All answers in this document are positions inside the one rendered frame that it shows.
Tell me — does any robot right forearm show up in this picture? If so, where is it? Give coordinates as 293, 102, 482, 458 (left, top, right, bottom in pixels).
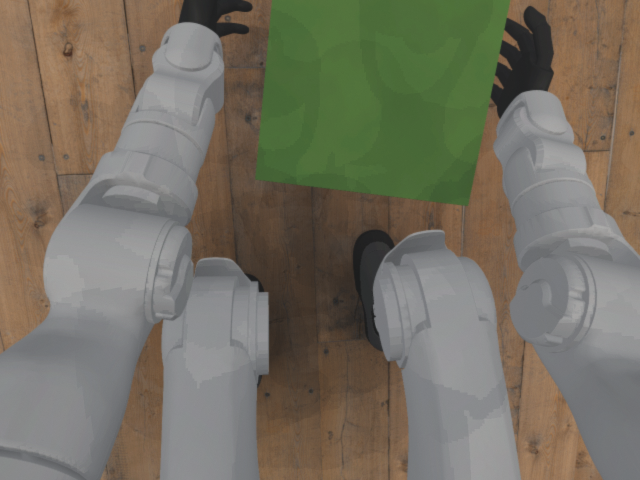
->
493, 90, 640, 272

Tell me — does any robot right thigh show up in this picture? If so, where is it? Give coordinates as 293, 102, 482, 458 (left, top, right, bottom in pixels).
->
374, 248, 521, 480

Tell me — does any left robot hand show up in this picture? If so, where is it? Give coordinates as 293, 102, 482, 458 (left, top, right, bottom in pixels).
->
178, 0, 253, 38

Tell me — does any robot left forearm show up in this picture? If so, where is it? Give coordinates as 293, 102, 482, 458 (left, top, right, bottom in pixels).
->
43, 22, 224, 301

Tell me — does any carton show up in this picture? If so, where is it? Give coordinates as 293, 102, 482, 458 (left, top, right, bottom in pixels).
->
255, 0, 510, 206

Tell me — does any right robot upper arm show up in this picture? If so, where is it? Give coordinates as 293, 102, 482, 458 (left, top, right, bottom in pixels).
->
509, 251, 640, 480

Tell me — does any left robot upper arm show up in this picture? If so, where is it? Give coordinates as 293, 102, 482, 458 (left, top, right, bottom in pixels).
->
0, 204, 194, 480

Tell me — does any right robot hand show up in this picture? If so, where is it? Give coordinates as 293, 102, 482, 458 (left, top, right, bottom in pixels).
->
491, 6, 554, 118

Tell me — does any robot left shin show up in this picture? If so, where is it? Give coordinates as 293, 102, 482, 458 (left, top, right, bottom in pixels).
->
161, 257, 259, 377

